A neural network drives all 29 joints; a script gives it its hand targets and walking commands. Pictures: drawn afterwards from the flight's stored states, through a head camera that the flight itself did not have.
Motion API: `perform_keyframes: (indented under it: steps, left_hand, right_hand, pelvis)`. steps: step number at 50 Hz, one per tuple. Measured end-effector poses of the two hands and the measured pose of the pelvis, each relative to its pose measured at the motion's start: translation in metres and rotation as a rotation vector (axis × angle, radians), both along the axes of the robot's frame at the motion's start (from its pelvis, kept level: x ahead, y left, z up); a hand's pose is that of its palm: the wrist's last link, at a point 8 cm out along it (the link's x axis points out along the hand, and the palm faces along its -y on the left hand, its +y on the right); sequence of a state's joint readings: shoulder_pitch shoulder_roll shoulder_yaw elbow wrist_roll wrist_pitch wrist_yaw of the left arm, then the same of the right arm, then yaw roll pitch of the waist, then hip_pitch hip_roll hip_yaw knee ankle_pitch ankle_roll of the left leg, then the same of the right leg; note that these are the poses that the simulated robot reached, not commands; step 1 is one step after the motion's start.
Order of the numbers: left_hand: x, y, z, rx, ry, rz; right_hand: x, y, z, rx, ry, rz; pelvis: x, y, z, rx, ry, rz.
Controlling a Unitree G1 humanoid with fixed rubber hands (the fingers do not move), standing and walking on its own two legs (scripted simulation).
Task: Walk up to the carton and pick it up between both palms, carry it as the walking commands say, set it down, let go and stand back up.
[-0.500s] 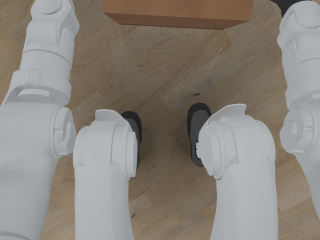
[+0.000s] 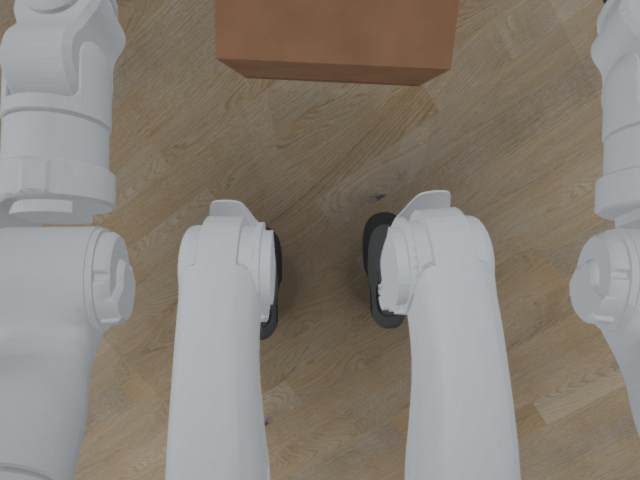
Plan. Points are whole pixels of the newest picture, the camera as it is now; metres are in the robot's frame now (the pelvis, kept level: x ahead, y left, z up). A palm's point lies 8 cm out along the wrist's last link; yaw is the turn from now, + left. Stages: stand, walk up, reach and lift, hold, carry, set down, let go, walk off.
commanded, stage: set down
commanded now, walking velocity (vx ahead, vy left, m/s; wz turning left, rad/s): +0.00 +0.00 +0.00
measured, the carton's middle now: (335, 14) +0.56 -0.03 -0.34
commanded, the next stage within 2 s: let go in 0.86 s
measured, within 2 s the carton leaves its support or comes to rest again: neither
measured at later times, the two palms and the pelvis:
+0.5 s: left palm out of the picture +0.54 +0.20 +0.02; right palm out of the picture +0.51 -0.25 +0.02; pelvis +0.00 +0.01 +0.13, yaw +0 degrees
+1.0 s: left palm out of the picture +0.52 +0.21 +0.12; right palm out of the picture +0.52 -0.28 +0.14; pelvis +0.04 -0.01 +0.23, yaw +0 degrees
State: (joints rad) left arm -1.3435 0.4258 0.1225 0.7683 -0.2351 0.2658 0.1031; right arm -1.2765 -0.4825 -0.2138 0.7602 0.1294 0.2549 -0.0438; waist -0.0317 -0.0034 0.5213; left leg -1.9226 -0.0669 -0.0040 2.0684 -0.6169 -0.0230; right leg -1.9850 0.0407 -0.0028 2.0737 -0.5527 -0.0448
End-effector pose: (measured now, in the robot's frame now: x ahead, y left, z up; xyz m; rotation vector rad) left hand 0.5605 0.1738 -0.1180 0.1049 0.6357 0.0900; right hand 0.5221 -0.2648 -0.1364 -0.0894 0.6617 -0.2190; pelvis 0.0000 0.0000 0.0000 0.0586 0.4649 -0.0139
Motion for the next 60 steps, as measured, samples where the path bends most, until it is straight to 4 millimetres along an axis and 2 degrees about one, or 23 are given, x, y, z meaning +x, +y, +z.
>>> perform_keyframes:
  steps: [4, 7, 16, 21, 24, 28, 30, 33, 35, 37, 41, 42, 44, 47, 49, 53, 55, 57, 60]
  left_hand:
    - [-0.008, 0.001, 0.006, -0.013, 0.002, -0.006]
    - [-0.015, 0.005, 0.019, -0.02, -0.01, 0.004]
    - [-0.021, 0.021, 0.097, 0.0, -0.012, -0.007]
    - [-0.028, 0.034, 0.112, 0.018, 0.069, 0.004]
    - [-0.027, 0.03, 0.131, 0.012, 0.03, -0.021]
    - [-0.014, 0.02, 0.172, -0.015, -0.066, -0.049]
    - [-0.015, 0.02, 0.178, -0.008, -0.039, -0.046]
    - [-0.023, 0.025, 0.173, 0.024, 0.069, -0.026]
    - [-0.025, 0.026, 0.178, 0.039, 0.097, -0.023]
    - [-0.02, 0.021, 0.197, 0.039, 0.054, -0.034]
    - [-0.001, 0.006, 0.258, 0.017, -0.112, -0.067]
    - [0.001, 0.007, 0.263, 0.021, -0.105, -0.067]
    - [-0.005, 0.018, 0.25, 0.052, 0.021, -0.046]
    - [-0.034, 0.032, 0.227, 0.074, 0.24, -0.009]
    - [-0.041, 0.033, 0.234, 0.057, 0.22, -0.003]
    - [-0.018, 0.031, 0.275, 0.043, -0.006, -0.027]
    - [-0.014, 0.032, 0.286, 0.039, -0.048, -0.029]
    - [-0.021, 0.036, 0.285, 0.041, -0.015, -0.025]
    - [-0.055, 0.044, 0.275, 0.059, 0.098, -0.024]
  right_hand:
    - [-0.005, -0.006, 0.018, -0.031, -0.019, 0.019]
    - [-0.008, -0.006, 0.035, -0.037, -0.022, 0.03]
    - [-0.007, 0.01, 0.109, -0.016, -0.014, 0.054]
    - [-0.009, 0.01, 0.136, -0.008, 0.007, 0.042]
    - [-0.008, 0.012, 0.15, -0.009, 0.0, 0.046]
    - [-0.008, 0.011, 0.174, -0.014, -0.01, 0.043]
    - [-0.008, 0.008, 0.187, -0.013, -0.018, 0.038]
    - [-0.008, 0.002, 0.204, -0.009, -0.017, 0.037]
    - [-0.008, -0.002, 0.213, -0.011, -0.009, 0.038]
    - [-0.008, -0.007, 0.221, -0.017, 0.001, 0.04]
    - [-0.008, -0.013, 0.245, -0.027, 0.003, 0.044]
    - [-0.007, -0.015, 0.252, -0.024, -0.001, 0.04]
    - [-0.007, -0.02, 0.261, 0.0, 0.012, 0.018]
    - [-0.008, -0.023, 0.268, 0.042, 0.041, -0.006]
    - [-0.006, -0.019, 0.275, 0.048, 0.032, 0.001]
    - [-0.001, -0.005, 0.287, 0.041, -0.002, 0.039]
    - [-0.004, 0.002, 0.289, 0.046, 0.007, 0.048]
    - [-0.015, 0.007, 0.289, 0.055, 0.034, 0.045]
    - [-0.047, 0.005, 0.284, 0.065, 0.109, 0.016]
  pelvis:
    - [0.003, -0.002, 0.015, 0.006, 0.01, -0.001]
    - [0.003, -0.003, 0.026, 0.007, 0.008, 0.0]
    - [-0.001, 0.0, 0.077, 0.003, -0.023, 0.009]
    - [-0.001, 0.004, 0.105, -0.003, -0.003, 0.01]
    - [-0.003, 0.007, 0.122, -0.01, -0.026, 0.008]
    - [-0.003, 0.009, 0.138, -0.016, -0.029, 0.006]
    - [-0.002, 0.01, 0.148, -0.018, -0.035, 0.002]
    - [0.001, 0.01, 0.164, -0.017, -0.036, -0.003]
    - [0.002, 0.008, 0.176, -0.014, -0.031, -0.005]
    - [0.005, 0.006, 0.187, -0.01, -0.03, -0.007]
    - [0.01, 0.0, 0.205, -0.002, -0.054, -0.01]
    - [0.012, -0.001, 0.208, 0.0, -0.051, -0.011]
    - [0.018, -0.002, 0.212, 0.001, -0.031, -0.013]
    - [0.03, -0.004, 0.221, 0.004, 0.011, -0.011]
    - [0.037, -0.007, 0.226, 0.01, 0.034, -0.007]
    - [0.045, -0.012, 0.23, 0.023, 0.052, 0.003]
    - [0.048, -0.014, 0.232, 0.027, 0.058, 0.006]
    - [0.053, -0.013, 0.235, 0.026, 0.071, 0.006]
    - [0.066, -0.01, 0.244, 0.019, 0.093, 0.005]
